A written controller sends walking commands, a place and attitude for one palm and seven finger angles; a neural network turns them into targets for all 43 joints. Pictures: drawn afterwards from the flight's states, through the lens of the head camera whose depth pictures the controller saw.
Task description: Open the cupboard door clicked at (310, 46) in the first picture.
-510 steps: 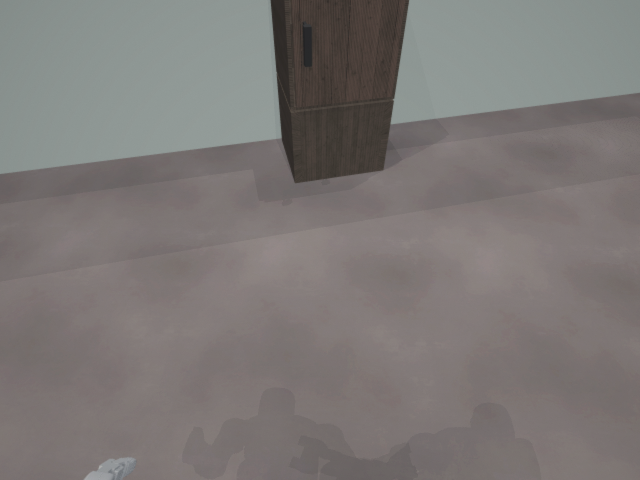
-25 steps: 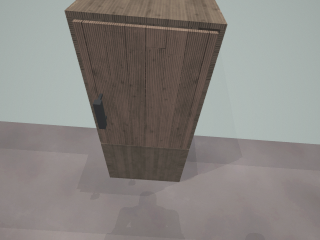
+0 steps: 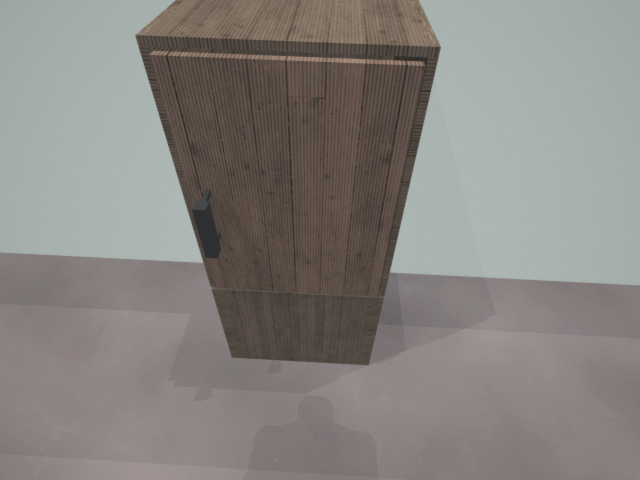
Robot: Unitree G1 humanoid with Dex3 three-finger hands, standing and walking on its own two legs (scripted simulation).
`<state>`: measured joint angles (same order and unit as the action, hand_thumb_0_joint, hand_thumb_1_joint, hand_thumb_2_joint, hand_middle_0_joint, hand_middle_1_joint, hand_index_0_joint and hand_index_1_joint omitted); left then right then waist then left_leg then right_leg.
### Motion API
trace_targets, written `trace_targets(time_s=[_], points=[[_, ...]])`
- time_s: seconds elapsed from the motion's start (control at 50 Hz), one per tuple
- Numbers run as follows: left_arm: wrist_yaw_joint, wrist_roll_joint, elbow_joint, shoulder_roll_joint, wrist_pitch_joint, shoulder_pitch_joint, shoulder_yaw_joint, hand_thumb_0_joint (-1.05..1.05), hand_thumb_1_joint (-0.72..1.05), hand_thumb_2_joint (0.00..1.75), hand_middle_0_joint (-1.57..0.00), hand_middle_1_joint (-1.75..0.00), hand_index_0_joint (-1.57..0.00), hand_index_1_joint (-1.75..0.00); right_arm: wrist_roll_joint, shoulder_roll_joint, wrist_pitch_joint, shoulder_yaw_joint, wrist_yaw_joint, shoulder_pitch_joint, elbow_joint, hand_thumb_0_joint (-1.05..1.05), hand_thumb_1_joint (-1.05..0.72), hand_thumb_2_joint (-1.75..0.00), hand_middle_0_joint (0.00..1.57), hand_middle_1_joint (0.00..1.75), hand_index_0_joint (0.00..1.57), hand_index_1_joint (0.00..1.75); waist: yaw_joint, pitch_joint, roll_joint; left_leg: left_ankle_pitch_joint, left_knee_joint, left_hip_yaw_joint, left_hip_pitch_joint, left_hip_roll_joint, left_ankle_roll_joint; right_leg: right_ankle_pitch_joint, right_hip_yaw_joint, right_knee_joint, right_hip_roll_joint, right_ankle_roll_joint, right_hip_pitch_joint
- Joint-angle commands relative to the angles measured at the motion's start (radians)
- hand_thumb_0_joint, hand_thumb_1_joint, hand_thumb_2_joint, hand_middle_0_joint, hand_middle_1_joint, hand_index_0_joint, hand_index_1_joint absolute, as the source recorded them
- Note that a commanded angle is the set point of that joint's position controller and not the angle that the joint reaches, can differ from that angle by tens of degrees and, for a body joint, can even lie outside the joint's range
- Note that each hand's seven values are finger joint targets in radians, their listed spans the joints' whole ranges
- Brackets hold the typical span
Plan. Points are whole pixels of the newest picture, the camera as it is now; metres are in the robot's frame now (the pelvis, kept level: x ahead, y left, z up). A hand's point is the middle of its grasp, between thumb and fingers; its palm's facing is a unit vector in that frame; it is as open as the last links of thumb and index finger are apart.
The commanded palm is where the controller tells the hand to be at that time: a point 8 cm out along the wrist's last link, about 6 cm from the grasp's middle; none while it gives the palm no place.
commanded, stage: come to a stop and stand still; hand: left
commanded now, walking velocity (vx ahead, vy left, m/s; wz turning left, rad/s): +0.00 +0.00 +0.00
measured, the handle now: (210, 223) +0.61 +0.28 -0.08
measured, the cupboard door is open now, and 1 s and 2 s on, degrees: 0 0 0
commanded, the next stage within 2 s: look again from close up in 0.54 s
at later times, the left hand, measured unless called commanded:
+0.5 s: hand out of the picture -0.07 +0.13 -0.18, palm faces +0.11 -0.98 -0.15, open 7.4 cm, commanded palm none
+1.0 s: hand out of the picture +0.04 +0.23 -0.16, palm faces +0.03 -0.96 -0.28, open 7.4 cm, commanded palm none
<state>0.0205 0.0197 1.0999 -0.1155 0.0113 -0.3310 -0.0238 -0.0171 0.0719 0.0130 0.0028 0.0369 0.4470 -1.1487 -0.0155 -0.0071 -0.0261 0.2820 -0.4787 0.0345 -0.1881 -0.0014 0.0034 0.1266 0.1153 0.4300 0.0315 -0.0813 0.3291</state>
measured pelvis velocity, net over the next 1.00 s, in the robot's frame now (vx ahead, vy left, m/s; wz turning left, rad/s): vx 0.01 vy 0.03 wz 0.01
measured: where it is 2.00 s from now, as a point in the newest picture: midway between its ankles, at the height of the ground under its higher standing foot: outside the picture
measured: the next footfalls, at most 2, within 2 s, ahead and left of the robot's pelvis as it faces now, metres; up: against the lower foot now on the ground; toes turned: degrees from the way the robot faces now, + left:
right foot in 0.36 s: +0.04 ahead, -0.10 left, +0.00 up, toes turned +0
right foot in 1.88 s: +0.15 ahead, -0.08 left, +0.00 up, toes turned -2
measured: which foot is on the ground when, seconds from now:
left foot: down 0.00-1.00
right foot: down 0.00-0.22, up 0.24-0.34, down 0.36-1.00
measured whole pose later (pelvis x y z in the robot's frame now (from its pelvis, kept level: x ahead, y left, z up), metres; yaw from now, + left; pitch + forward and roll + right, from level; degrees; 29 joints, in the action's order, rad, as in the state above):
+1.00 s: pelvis +0.01 +0.03 +0.00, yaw +0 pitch +0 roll +1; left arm 0.04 0.01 1.07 -0.18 -0.02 -0.25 -0.01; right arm -0.02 0.17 -0.03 0.01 0.03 0.33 -1.06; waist 0.01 -0.02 0.05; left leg 0.30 -0.47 0.05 -0.17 -0.04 0.05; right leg 0.29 -0.01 0.52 -0.03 0.02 0.23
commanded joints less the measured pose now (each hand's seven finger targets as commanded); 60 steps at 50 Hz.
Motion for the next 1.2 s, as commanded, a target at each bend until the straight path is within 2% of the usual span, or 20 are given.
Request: trace_targets(time_s=[0.0, 0.06, 0.12, 0.16, 0.2, 0.24, 0.28, 0.3, 0.34, 0.4, 0.48, 0.56, 0.6, 0.62, 0.64, 0.68, 0.78, 0.86, 1.0, 1.18], points=[[0.016, -0.002, -0.027, -0.104, -0.014, -0.039, -0.018, 0.00, 0.90, 0.90, -0.20, -0.30, -0.20, -0.30, -0.004, 0.048, 0.001, -0.008, -0.001, 0.153, 0.015, 0.00, -0.90, -0.90, 0.20, 0.30, 0.20, 0.30, 0.037, 0.125, -0.106, 0.145, -0.008, 0.003, -0.108, 0.010, 0.041, 0.549, -0.296, -0.293, -0.196, 0.047, 0.052], [0.017, -0.003, -0.042, -0.122, -0.010, 0.007, -0.034, 0.00, 0.90, 0.90, -0.20, -0.30, -0.20, -0.30, -0.007, 0.043, 0.007, -0.013, -0.004, 0.217, -0.009, 0.00, -0.90, -0.90, 0.20, 0.30, 0.20, 0.30, 0.070, 0.078, -0.113, 0.118, -0.067, 0.037, -0.004, -0.006, 0.049, 0.540, -0.258, -0.333, -0.197, 0.077, 0.126], [0.011, -0.004, -0.051, -0.115, -0.002, 0.024, -0.040, 0.00, 0.90, 0.90, -0.20, -0.30, -0.20, -0.30, -0.014, 0.048, 0.002, -0.017, -0.003, 0.221, -0.011, 0.00, -0.90, -0.90, 0.20, 0.30, 0.20, 0.30, 0.070, 0.085, 0.011, 0.185, 0.037, -0.025, -0.029, 0.022, 0.062, 0.496, -0.181, -0.250, -0.146, 0.083, 0.146], [0.005, -0.004, -0.056, -0.093, 0.007, 0.007, -0.038, 0.00, 0.90, 0.90, -0.20, -0.30, -0.20, -0.30, -0.019, 0.077, -0.004, -0.024, 0.002, 0.161, 0.006, 0.00, -0.90, -0.90, 0.20, 0.30, 0.20, 0.30, 0.039, 0.105, 0.173, 0.374, 0.209, -0.149, -0.198, 0.104, 0.082, 0.376, -0.105, -0.077, -0.071, 0.100, 0.035], [0.004, 0.000, -0.034, -0.035, 0.027, -0.071, -0.030, 0.00, 0.90, 0.90, -0.20, -0.30, -0.20, -0.30, -0.006, 0.118, -0.018, -0.026, 0.016, -0.038, 0.077, 0.00, -0.90, -0.90, 0.20, 0.30, 0.20, 0.30, -0.049, 0.140, 0.333, 0.457, 0.376, -0.287, -0.579, 0.263, 0.137, 0.156, -0.061, 0.394, -0.029, 0.067, -0.244], [-0.003, 0.013, -0.021, -0.019, 0.026, -0.161, -0.031, 0.00, 0.90, 0.90, -0.20, -0.30, -0.20, -0.30, 0.001, 0.135, -0.031, -0.028, 0.019, -0.179, 0.127, 0.00, -0.90, -0.90, 0.20, 0.30, 0.20, 0.30, -0.105, 0.116, 0.214, 0.314, 0.333, -0.234, -0.578, 0.239, 0.131, 0.142, -0.112, 0.499, -0.051, 0.067, -0.240], [-0.007, 0.010, -0.036, -0.014, -0.001, -0.138, -0.021, 0.00, 0.90, 0.90, -0.20, -0.30, -0.20, -0.30, -0.009, 0.154, -0.030, -0.033, 0.017, -0.141, 0.113, 0.00, -0.90, -0.90, 0.20, 0.30, 0.20, 0.30, -0.078, 0.110, 0.054, 0.257, 0.205, -0.169, -0.393, 0.173, 0.101, 0.199, -0.097, 0.216, -0.045, 0.083, -0.158], [-0.002, 0.010, -0.037, -0.022, -0.014, -0.124, -0.016, 0.00, 0.90, 0.90, -0.20, -0.30, -0.20, -0.30, -0.006, 0.142, -0.023, -0.034, 0.015, -0.105, 0.101, 0.00, -0.90, -0.90, 0.20, 0.30, 0.20, 0.30, -0.057, 0.153, -0.004, 0.259, 0.098, -0.148, -0.368, 0.118, 0.063, 0.270, -0.156, 0.000, -0.071, 0.086, -0.136], [0.012, 0.001, -0.035, -0.105, -0.027, -0.110, -0.014, 0.00, 0.90, 0.90, -0.20, -0.30, -0.20, -0.30, 0.005, 0.055, -0.010, -0.021, 0.004, -0.023, 0.092, 0.00, -0.90, -0.90, 0.20, 0.30, 0.20, 0.30, 0.010, 0.193, -0.190, 0.068, -0.124, -0.045, -0.255, 0.019, 0.012, 0.403, -0.429, -0.221, -0.262, 0.014, 0.024], [0.015, -0.001, -0.058, -0.103, -0.042, -0.035, -0.007, 0.00, 0.90, 0.90, -0.20, -0.30, -0.20, -0.30, -0.003, 0.072, -0.004, -0.023, -0.008, 0.001, 0.064, 0.00, -0.90, -0.90, 0.20, 0.30, 0.20, 0.30, 0.045, 0.108, -0.186, -0.013, -0.167, -0.041, -0.092, 0.034, 0.013, 0.430, -0.420, -0.258, -0.230, -0.005, 0.116], [0.013, -0.001, -0.061, -0.105, -0.036, -0.020, -0.009, 0.00, 0.90, 0.90, -0.20, -0.30, -0.20, -0.30, 0.001, 0.084, -0.016, -0.021, -0.009, -0.001, 0.053, 0.00, -0.90, -0.90, 0.20, 0.30, 0.20, 0.30, 0.053, 0.110, -0.042, -0.029, -0.042, -0.046, 0.006, 0.046, 0.021, 0.427, -0.313, -0.206, -0.170, 0.001, 0.162], [0.005, -0.007, -0.032, -0.103, -0.035, -0.059, -0.010, 0.00, 0.90, 0.90, -0.20, -0.30, -0.20, -0.30, -0.002, 0.110, -0.040, -0.014, 0.003, -0.048, 0.059, 0.00, -0.90, -0.90, 0.20, 0.30, 0.20, 0.30, 0.013, 0.071, 0.099, -0.014, 0.105, -0.093, -0.070, 0.091, 0.031, 0.197, -0.235, -0.111, -0.111, 0.034, -0.022], [0.004, -0.005, -0.022, -0.101, -0.037, -0.070, -0.006, 0.00, 0.90, 0.90, -0.20, -0.30, -0.20, -0.30, 0.001, 0.122, -0.047, -0.013, 0.004, -0.076, 0.071, 0.00, -0.90, -0.90, 0.20, 0.30, 0.20, 0.30, 0.003, 0.058, 0.085, -0.036, 0.118, -0.096, -0.088, 0.100, 0.028, 0.122, -0.225, -0.093, -0.112, 0.037, -0.083], [0.050, -0.001, 0.035, -0.129, -0.045, -0.193, -0.005, 0.00, 0.90, 0.90, -0.20, -0.30, -0.20, -0.30, 0.017, 0.181, -0.031, -0.037, -0.009, -0.258, 0.142, 0.00, -0.90, -0.90, 0.20, 0.30, 0.20, 0.30, -0.065, 0.094, 0.087, 0.032, -0.115, -0.014, -0.083, 0.085, -0.022, 0.032, -0.304, -0.150, -0.172, 0.088, -0.034], [0.040, 0.005, -0.030, -0.172, -0.054, -0.095, 0.002, 0.00, 0.90, 0.90, -0.20, -0.30, -0.20, -0.30, 0.010, 0.114, -0.018, -0.025, -0.015, -0.158, 0.176, 0.00, -0.90, -0.90, 0.20, 0.30, 0.20, 0.30, 0.041, 0.012, 0.062, 0.099, -0.154, -0.039, -0.083, 0.023, -0.017, 0.305, -0.424, -0.200, -0.240, 0.014, -0.008], [0.031, 0.006, -0.064, -0.178, -0.064, -0.017, -0.015, 0.00, 0.90, 0.90, -0.20, -0.30, -0.20, -0.30, -0.003, 0.115, -0.031, -0.024, -0.022, -0.056, 0.158, 0.00, -0.90, -0.90, 0.20, 0.30, 0.20, 0.30, 0.073, -0.056, 0.114, 0.000, -0.046, -0.035, -0.001, 0.045, 0.004, 0.300, -0.299, -0.120, -0.201, -0.022, 0.000], [0.020, 0.000, -0.047, -0.111, -0.053, -0.026, 0.008, 0.00, 0.90, 0.90, -0.20, -0.30, -0.20, -0.30, -0.001, 0.164, -0.055, -0.019, -0.012, -0.078, 0.169, 0.00, -0.90, -0.90, 0.20, 0.30, 0.20, 0.30, 0.026, 0.046, 0.105, -0.111, 0.096, -0.138, -0.109, 0.115, 0.044, 0.095, -0.176, 0.020, -0.097, 0.030, -0.081], [0.019, -0.005, -0.040, -0.115, -0.047, -0.024, 0.010, 0.00, 0.90, 0.90, -0.20, -0.30, -0.20, -0.30, 0.000, 0.191, -0.065, -0.015, -0.003, -0.073, 0.154, 0.00, -0.90, -0.90, 0.20, 0.30, 0.20, 0.30, 0.015, 0.065, 0.020, -0.218, 0.119, -0.132, -0.086, 0.118, 0.048, 0.006, -0.167, 0.037, -0.101, 0.040, -0.116], [0.023, -0.008, -0.065, -0.161, -0.039, 0.026, -0.002, 0.00, 0.90, 0.90, -0.20, -0.30, -0.20, -0.30, -0.002, 0.219, -0.069, -0.014, 0.002, -0.077, 0.126, 0.00, -0.90, -0.90, 0.20, 0.30, 0.20, 0.30, 0.011, 0.034, 0.026, -0.395, 0.109, -0.112, -0.009, 0.111, 0.044, -0.053, -0.160, 0.061, -0.111, 0.045, -0.144], [0.021, -0.007, -0.076, -0.189, -0.036, 0.064, -0.005, 0.00, 0.90, 0.90, -0.20, -0.30, -0.20, -0.30, -0.001, 0.223, -0.063, -0.016, 0.000, -0.113, 0.104, 0.00, -0.90, -0.90, 0.20, 0.30, 0.20, 0.30, 0.013, 0.036, 0.012, -0.326, 0.115, -0.095, 0.009, 0.103, 0.043, -0.095, -0.176, 0.042, -0.124, 0.044, -0.160]])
